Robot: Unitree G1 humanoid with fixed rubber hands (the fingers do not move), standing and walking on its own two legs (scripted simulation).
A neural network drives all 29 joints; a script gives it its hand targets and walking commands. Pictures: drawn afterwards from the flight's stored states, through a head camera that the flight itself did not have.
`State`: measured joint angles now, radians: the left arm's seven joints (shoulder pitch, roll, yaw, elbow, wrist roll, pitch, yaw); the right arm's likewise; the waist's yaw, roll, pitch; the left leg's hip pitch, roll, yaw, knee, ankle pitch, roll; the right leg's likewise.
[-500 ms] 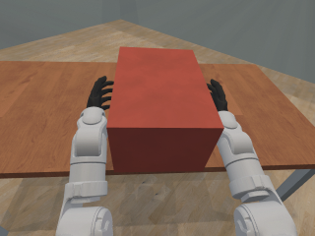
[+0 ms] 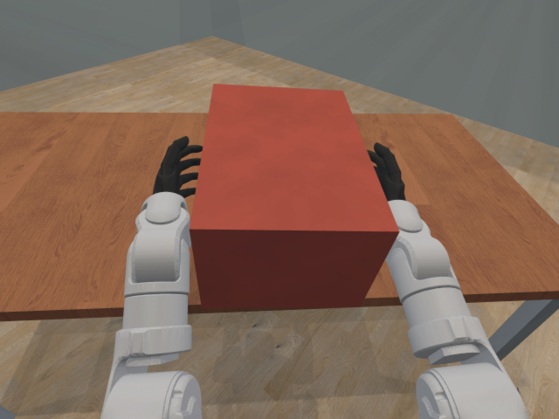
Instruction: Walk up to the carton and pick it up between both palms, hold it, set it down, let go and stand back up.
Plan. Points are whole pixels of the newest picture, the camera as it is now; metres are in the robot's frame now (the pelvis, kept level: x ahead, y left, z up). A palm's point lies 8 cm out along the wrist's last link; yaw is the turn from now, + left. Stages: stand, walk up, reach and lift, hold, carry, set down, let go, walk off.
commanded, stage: hold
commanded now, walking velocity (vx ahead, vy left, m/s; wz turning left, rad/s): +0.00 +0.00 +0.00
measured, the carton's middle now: (280, 186) +0.38 +0.00 +0.17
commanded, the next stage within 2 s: none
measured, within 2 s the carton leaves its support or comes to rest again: neither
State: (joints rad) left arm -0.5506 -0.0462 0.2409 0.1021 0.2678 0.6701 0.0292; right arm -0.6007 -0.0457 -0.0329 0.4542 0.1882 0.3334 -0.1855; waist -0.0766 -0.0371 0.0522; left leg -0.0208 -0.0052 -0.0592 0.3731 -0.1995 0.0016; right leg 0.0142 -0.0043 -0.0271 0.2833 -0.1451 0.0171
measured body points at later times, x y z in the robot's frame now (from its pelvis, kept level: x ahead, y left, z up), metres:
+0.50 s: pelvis +0.00 +0.00 +0.00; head -0.04 +0.03 +0.45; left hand +0.37 +0.15 +0.18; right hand +0.37 -0.15 +0.17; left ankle +0.01 +0.12 -0.75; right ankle +0.02 -0.13 -0.75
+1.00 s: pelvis -0.01 +0.00 +0.00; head -0.04 +0.02 +0.45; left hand +0.37 +0.15 +0.18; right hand +0.37 -0.15 +0.17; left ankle +0.02 +0.12 -0.75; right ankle +0.02 -0.13 -0.75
